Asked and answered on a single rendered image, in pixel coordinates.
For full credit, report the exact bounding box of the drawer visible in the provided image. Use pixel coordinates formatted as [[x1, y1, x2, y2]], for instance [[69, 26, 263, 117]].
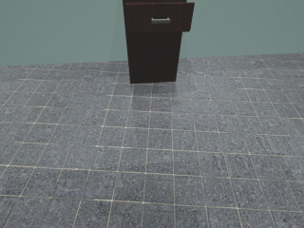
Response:
[[125, 1, 195, 34]]

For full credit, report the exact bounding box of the handle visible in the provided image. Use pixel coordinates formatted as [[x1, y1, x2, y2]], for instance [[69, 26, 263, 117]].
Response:
[[151, 17, 171, 24]]

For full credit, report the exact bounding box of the cabinet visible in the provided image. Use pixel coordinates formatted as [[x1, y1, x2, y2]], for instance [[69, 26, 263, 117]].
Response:
[[123, 0, 187, 85]]

